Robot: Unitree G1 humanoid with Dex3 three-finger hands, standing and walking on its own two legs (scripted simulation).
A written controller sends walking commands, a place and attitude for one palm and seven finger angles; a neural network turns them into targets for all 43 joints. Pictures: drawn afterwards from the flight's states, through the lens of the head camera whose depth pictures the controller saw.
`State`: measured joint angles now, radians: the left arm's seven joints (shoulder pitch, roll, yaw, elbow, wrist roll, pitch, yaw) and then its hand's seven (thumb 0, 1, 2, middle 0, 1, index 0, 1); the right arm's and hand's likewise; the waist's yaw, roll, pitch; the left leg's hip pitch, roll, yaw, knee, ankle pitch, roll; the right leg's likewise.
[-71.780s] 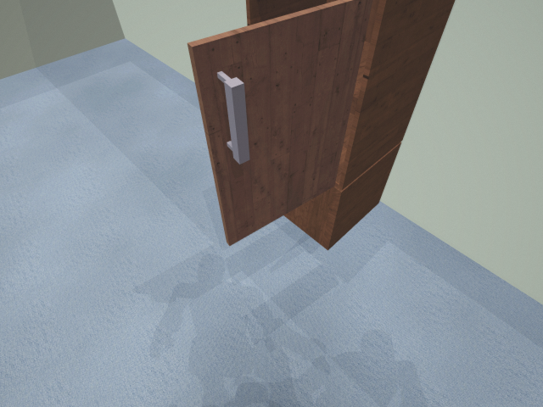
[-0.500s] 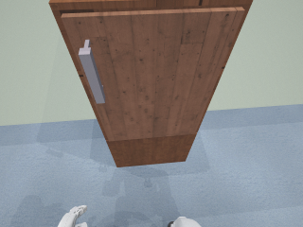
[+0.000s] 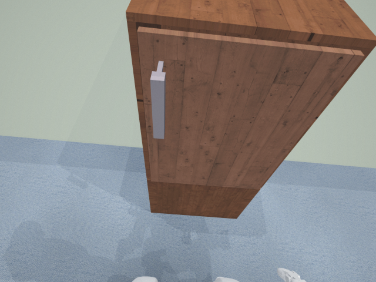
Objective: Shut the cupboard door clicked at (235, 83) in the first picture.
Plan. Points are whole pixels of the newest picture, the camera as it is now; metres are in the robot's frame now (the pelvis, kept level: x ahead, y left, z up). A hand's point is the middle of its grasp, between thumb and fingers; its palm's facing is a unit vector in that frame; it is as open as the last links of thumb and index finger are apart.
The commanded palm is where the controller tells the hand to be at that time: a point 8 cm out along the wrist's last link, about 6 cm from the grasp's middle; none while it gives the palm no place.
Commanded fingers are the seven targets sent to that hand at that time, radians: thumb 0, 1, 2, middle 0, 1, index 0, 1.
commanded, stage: come to a stop and stand still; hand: left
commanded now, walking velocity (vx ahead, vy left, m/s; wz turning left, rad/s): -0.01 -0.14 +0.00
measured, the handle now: (159, 102) +0.45 +0.12 +0.11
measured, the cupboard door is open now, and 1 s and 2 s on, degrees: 0 0 0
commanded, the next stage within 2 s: look again from close up in 0.74 s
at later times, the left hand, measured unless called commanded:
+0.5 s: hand out of the picture -0.03 +0.13 -0.17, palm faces -0.01 -0.99 -0.17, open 7.4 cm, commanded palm none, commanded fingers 0.00 0.90 0.90 -0.20 -0.30 -0.20 -0.30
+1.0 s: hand out of the picture -0.03 +0.14 -0.18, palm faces +0.02 -0.98 -0.17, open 7.4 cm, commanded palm none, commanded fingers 0.00 0.90 0.90 -0.20 -0.30 -0.20 -0.30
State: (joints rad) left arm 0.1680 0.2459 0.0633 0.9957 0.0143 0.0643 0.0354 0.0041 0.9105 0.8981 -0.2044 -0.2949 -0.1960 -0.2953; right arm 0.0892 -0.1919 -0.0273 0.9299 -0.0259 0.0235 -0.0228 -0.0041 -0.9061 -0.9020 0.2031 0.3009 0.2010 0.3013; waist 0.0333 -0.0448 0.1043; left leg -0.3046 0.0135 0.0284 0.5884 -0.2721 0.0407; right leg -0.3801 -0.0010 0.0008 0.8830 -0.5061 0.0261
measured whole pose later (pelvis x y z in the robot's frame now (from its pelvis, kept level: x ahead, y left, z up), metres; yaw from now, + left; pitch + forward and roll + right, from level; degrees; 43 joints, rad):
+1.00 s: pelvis -0.03 -0.02 +0.00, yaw +0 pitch -1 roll -2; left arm 0.31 0.11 -0.01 1.09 0.02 -0.02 0.05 0.01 0.91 0.90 -0.21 -0.30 -0.20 -0.30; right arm 0.28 -0.17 -0.02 1.06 -0.02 -0.01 -0.02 0.01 -0.93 -0.90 0.20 0.30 0.20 0.30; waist -0.02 0.04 0.04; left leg -0.35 0.03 0.01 0.60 -0.23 0.01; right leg -0.13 0.01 0.00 0.52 -0.37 0.02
